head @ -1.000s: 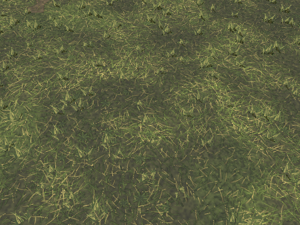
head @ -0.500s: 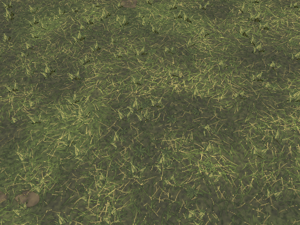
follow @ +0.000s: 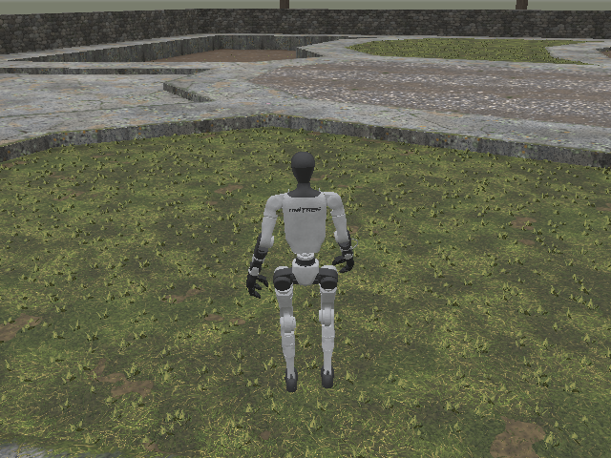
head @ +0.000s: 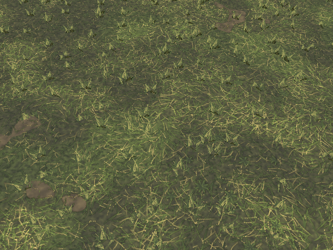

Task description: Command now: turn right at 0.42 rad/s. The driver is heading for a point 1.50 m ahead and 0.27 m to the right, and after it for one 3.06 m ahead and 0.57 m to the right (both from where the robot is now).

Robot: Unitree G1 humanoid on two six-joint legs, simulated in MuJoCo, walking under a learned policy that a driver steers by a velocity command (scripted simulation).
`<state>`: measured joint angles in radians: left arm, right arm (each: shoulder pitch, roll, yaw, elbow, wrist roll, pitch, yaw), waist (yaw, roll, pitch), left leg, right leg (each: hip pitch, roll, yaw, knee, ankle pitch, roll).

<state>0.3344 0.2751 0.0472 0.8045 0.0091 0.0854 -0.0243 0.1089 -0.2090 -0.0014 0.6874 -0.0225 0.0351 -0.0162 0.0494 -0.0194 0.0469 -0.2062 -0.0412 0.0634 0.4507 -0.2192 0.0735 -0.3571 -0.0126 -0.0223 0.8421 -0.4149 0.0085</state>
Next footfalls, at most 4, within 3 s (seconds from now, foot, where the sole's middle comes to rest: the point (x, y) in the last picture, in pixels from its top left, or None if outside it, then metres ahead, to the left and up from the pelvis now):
0.16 right None -0.01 -0.10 -0.78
0.66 left None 0.08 0.06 -0.78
0.96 right None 0.04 -0.14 -0.78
1.38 left None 0.38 0.17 -0.78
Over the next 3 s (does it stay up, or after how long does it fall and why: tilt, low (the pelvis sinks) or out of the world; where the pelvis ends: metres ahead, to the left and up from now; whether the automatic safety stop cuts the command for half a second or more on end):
stays up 1.23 0.00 -0.04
